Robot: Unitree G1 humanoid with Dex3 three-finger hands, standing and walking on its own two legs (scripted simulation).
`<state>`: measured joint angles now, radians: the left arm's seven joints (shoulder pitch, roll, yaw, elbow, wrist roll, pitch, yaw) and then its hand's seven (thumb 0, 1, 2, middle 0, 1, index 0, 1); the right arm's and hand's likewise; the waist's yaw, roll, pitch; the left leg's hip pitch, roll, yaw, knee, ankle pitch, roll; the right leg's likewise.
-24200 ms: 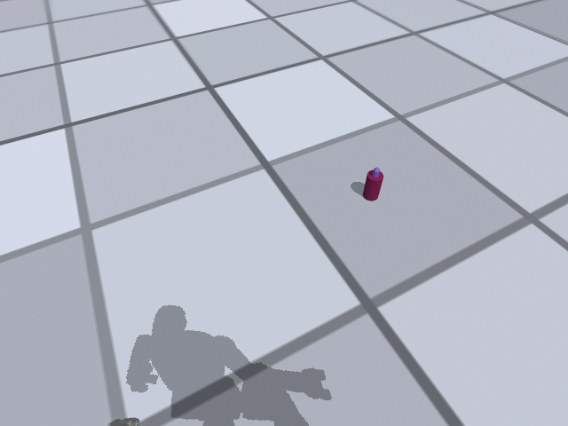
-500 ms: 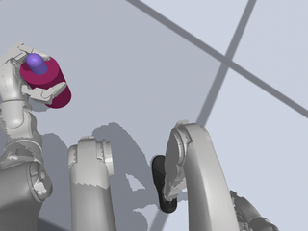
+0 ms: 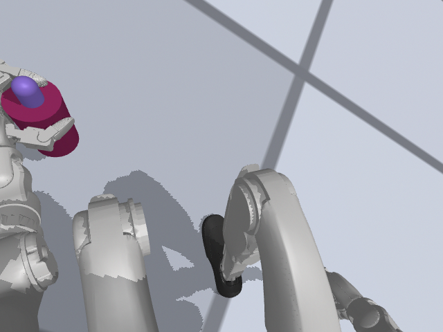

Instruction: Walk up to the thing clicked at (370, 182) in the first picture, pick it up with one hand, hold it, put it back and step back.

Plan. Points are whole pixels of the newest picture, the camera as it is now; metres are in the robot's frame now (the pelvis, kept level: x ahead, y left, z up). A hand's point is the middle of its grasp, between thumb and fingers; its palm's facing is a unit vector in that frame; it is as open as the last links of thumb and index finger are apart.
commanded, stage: lower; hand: left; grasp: from the side
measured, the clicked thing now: (42, 115) +0.48 +0.23 -0.13
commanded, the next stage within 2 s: loosen in 1.10 s
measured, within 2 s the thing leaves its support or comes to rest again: rests again in 1.64 s
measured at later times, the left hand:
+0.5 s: hand (49, 117) +0.48 +0.23 -0.16, palm faces +0.19 -0.98 -0.01, open 8.9 cm
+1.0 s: hand (55, 120) +0.49 +0.22 -0.18, palm faces +0.20 -0.98 +0.00, open 8.9 cm
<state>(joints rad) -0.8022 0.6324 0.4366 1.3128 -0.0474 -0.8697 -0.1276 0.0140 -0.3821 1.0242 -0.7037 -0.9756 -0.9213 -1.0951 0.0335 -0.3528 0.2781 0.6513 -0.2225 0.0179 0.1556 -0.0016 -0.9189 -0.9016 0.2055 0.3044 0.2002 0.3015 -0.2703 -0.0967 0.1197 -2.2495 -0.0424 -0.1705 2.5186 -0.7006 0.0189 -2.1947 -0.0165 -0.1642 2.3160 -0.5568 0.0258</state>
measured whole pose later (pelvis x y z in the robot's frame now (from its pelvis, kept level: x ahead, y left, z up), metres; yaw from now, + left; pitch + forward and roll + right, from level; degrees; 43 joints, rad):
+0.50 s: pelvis -0.01 +0.01 -0.01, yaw -3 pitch +19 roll -16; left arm -0.81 0.78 0.46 1.45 -0.03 -1.00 -0.05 0.01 -0.39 1.03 -0.71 -0.97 -0.93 -1.09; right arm -0.04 -0.37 0.43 0.60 -0.30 0.03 0.16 0.00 -0.92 -0.90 0.21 0.30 0.20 0.30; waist -0.33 -0.18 0.25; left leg -2.23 -0.04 -0.24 2.59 -0.71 0.02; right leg -2.15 0.00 -0.22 2.32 -0.53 0.04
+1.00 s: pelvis -0.01 +0.01 -0.01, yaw -5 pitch +17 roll -18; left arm -0.81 0.84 0.44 1.49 -0.02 -1.06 0.01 0.01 -0.39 1.03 -0.71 -0.97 -0.93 -1.09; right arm -0.10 -0.38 0.50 0.57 -0.34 0.03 0.15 0.00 -0.91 -0.90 0.21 0.30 0.20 0.30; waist -0.33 -0.23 0.30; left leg -2.21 -0.03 -0.29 2.61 -0.72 0.02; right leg -2.12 0.02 -0.26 2.31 -0.53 0.05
